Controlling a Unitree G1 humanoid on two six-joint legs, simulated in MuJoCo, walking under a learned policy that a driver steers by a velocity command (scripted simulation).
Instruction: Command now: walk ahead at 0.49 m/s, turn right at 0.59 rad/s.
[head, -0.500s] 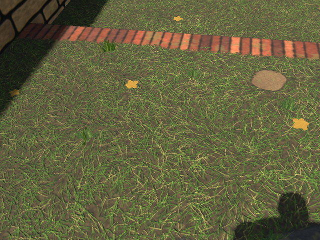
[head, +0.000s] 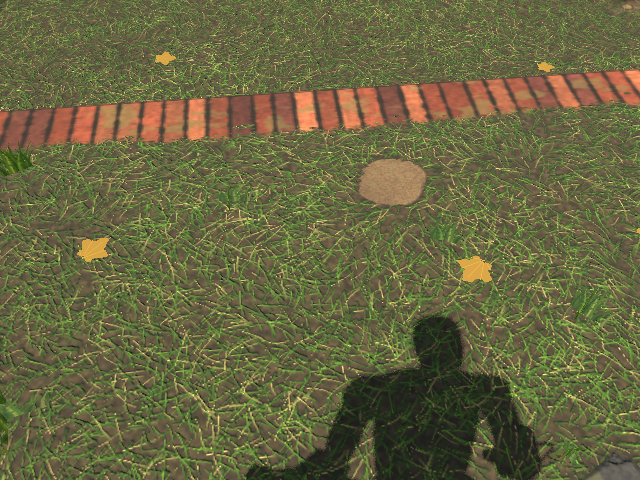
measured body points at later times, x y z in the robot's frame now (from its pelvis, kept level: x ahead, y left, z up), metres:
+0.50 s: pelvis +0.27 -0.09 -0.01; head +0.30 -0.11 +0.44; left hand +0.46 +0.14 -0.10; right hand +0.27 -0.37 -0.15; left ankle +0.18 +0.09 -0.64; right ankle +0.31 -0.19 -0.74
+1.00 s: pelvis +0.54 -0.06 -0.03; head +0.58 -0.06 +0.42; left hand +0.56 +0.22 -0.15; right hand +0.75 -0.30 -0.12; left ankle +0.62 +0.01 -0.74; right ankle +0.35 -0.20 -0.65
